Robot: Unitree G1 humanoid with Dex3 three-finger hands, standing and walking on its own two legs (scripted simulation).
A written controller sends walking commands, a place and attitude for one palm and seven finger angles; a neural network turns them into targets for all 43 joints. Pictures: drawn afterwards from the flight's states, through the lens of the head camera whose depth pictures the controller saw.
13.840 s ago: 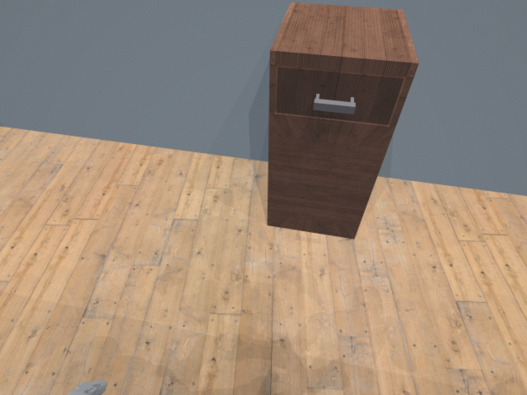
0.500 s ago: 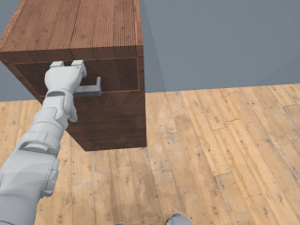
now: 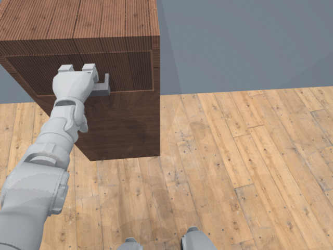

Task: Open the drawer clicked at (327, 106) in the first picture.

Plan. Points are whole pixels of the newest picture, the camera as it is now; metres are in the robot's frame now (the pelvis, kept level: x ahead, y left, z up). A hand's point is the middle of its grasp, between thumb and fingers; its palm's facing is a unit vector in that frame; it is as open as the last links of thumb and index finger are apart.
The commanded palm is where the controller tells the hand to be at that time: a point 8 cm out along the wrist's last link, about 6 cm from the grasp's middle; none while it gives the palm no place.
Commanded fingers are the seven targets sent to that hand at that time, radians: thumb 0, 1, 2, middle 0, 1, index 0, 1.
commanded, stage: lower the fingers behind the handle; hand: left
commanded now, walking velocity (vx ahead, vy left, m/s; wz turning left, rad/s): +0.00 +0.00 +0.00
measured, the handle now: (87, 84) +0.57 +0.18 +0.00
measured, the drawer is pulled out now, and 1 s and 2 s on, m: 0.00 0.00 0.00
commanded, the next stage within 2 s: close the thumb around the handle in 1.00 s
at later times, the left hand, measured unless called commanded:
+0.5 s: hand (84, 105) +0.50 +0.19 -0.02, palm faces -0.06 +0.00 -1.00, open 13.8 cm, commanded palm +0.49 +0.19 +0.04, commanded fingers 0.00 -0.50 0.30 -0.30 -1.20 -0.30 -1.20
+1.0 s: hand (84, 106) +0.50 +0.19 -0.02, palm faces -0.05 +0.01 -1.00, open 13.9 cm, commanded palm +0.48 +0.19 +0.03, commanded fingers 0.00 -0.50 0.30 -0.30 -1.20 -0.30 -1.20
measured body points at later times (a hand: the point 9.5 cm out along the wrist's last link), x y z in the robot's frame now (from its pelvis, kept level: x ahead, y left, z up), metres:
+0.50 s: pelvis -0.01 +0.00 -0.02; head +0.12 +0.00 +0.41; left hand +0.50 +0.18 +0.04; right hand -0.02 -0.28 -0.14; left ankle -0.01 +0.12 -0.69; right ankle +0.02 -0.13 -0.69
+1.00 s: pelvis -0.01 +0.00 -0.02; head +0.12 +0.00 +0.41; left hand +0.50 +0.19 +0.03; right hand -0.01 -0.27 -0.15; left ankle -0.01 +0.12 -0.69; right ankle +0.02 -0.13 -0.69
